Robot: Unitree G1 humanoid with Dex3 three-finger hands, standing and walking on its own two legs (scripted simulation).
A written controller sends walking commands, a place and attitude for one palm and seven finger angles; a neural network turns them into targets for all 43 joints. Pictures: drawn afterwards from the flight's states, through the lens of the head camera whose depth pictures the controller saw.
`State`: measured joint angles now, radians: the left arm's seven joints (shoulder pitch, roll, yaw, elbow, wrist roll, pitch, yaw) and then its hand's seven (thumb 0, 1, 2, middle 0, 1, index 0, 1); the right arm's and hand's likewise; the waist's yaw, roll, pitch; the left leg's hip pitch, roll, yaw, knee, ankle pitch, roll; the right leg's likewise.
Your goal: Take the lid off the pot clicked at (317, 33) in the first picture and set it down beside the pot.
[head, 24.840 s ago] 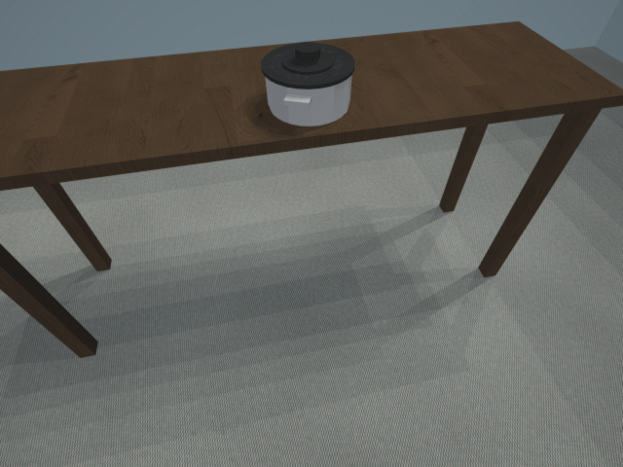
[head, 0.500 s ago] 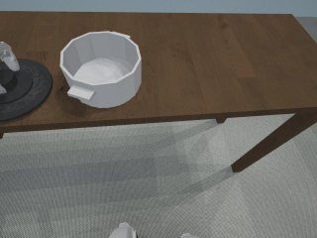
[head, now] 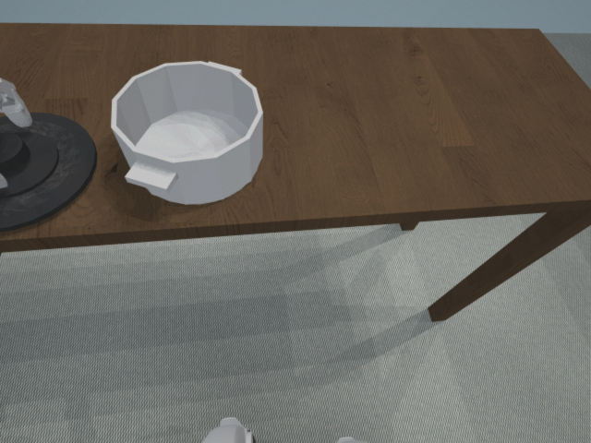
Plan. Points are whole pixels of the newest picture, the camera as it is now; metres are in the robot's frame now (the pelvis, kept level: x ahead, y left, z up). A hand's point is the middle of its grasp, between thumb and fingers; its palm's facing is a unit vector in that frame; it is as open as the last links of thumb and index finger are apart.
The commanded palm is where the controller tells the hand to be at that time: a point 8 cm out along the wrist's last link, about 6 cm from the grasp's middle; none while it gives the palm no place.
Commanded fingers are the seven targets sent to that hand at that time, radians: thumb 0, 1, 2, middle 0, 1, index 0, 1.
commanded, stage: raise the empty hand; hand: left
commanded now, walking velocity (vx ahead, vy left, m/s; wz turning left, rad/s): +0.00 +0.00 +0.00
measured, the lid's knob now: (3, 152) +0.48 +0.36 +0.08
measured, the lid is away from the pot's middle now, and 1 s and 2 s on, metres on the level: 0.24 0.24 0.24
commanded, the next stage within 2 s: draw the hand back to the body in 1.30 s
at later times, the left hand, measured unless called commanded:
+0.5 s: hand out of the picture +0.47 +0.36 +0.16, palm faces -0.36 -0.14 -0.92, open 11.1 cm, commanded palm +0.49 +0.35 +0.23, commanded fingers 0.00 -0.07 0.76 -0.40 -0.77 -0.40 -0.77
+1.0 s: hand out of the picture +0.47 +0.36 +0.21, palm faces -0.30 -0.14 -0.94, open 11.1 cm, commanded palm +0.49 +0.36 +0.29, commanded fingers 0.00 -0.07 0.76 -0.40 -0.77 -0.40 -0.77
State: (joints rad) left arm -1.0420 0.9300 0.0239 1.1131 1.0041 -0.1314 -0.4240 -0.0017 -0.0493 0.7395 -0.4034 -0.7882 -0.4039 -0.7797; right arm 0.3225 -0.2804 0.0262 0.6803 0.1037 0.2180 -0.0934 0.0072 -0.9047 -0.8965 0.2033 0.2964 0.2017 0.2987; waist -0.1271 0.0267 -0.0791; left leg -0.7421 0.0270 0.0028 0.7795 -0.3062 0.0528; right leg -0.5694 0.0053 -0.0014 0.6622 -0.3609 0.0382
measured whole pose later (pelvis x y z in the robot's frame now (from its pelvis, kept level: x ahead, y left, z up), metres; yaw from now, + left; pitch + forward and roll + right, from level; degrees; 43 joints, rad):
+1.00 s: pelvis +0.01 +0.00 +0.01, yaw +1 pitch +13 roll -3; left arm -1.25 0.97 -0.06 1.12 1.02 -0.01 -0.52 0.00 -0.06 0.75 -0.41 -0.77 -0.41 -0.77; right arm 0.31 -0.29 0.04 0.68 0.12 0.21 -0.07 0.01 -0.91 -0.90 0.20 0.30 0.20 0.30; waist -0.13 0.03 -0.07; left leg -0.64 0.01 0.00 0.70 -0.29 0.05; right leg -0.46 -0.01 0.00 0.57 -0.34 0.04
